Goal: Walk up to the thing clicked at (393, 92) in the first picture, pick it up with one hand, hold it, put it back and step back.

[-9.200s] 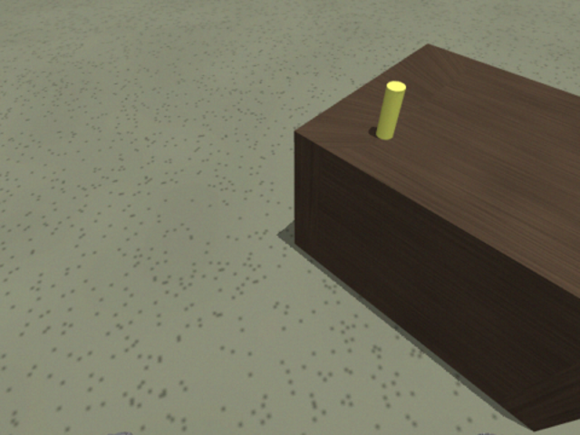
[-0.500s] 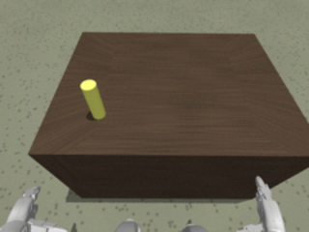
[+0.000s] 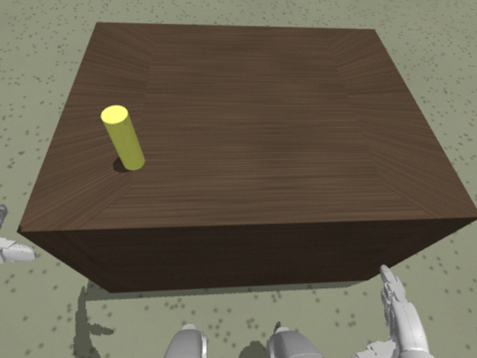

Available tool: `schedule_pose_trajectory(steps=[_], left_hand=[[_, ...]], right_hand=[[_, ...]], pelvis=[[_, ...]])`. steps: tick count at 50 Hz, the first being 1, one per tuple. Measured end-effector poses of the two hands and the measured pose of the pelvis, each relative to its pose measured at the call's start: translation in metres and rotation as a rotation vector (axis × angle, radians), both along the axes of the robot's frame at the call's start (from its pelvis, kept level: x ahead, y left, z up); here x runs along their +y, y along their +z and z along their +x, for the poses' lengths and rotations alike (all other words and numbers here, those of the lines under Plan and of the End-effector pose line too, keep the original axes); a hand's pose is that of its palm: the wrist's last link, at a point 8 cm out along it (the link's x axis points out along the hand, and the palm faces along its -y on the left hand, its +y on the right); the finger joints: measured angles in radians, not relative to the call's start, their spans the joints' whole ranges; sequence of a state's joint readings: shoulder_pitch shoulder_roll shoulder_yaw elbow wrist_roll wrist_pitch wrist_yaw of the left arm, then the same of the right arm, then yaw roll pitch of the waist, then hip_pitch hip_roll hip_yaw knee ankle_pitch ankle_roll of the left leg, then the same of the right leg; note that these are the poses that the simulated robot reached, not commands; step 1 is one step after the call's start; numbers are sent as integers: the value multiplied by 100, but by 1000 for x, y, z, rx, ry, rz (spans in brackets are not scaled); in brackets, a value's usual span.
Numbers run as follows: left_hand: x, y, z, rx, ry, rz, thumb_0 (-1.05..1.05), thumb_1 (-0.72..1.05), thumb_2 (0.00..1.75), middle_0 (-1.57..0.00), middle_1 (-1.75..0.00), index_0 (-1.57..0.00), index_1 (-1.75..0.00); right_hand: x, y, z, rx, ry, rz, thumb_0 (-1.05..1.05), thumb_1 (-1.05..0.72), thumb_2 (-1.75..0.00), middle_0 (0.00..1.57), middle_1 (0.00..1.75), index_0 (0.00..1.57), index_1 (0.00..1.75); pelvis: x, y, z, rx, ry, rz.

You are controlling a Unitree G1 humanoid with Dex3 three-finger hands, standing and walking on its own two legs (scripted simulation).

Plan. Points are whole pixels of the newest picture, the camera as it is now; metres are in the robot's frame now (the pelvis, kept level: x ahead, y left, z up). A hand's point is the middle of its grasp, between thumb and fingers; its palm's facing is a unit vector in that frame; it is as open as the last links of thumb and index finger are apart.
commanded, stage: go down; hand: left
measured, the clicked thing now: (125, 140) +0.54 +0.23 -0.03
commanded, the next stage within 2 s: approach in 0.72 s
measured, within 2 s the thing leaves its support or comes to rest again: neither
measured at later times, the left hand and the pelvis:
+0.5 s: hand out of the picture +0.39 +0.40 +0.04, palm faces +0.24 -0.97 -0.08, open 17.6 cm; pelvis +0.01 +0.01 -0.01, yaw -1 degrees
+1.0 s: hand out of the picture +0.41 +0.40 +0.05, palm faces +0.26 -0.97 -0.02, open 17.6 cm; pelvis -0.01 +0.01 -0.02, yaw -1 degrees
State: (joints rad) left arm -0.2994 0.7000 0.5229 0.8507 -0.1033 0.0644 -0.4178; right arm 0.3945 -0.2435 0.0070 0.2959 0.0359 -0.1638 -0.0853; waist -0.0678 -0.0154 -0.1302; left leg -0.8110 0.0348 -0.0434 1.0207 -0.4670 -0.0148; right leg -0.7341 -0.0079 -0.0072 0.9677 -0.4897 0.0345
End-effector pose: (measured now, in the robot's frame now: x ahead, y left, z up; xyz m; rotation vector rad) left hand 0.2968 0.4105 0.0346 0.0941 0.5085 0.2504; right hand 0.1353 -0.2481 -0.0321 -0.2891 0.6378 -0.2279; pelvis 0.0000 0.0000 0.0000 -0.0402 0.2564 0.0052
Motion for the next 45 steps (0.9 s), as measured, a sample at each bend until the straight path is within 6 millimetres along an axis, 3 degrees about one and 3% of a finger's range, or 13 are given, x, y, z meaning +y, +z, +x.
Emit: schedule_pose_trajectory(steps=[23, 31, 45], left_hand=[[32, 20, 59, -217, 3, -17, -1, -60, 6, -5, -7, -6, -7], [35, 17, 64, -223, 6, -31, -1, -60, 5, -5, -8, -6, -8], [44, 33, 68, -299, 18, -25, -1, -61, 5, -6, -8, -7, -9]], right_hand=[[7, -1, 4, 57, 42, -37, -1, 51, -6, 5, 5, 6, 5], [14, -1, 10, 56, 55, -28, -1, 50, -6, 5, 5, 6, 5], [6, 10, 8, 27, 57, -72, -1, 50, -6, 5, 5, 6, 5]], pelvis=[[4, -7, 4, 79, -7, -26], [8, -7, 8, 92, -13, -32], [6, -9, 0, 88, -2, -38]])
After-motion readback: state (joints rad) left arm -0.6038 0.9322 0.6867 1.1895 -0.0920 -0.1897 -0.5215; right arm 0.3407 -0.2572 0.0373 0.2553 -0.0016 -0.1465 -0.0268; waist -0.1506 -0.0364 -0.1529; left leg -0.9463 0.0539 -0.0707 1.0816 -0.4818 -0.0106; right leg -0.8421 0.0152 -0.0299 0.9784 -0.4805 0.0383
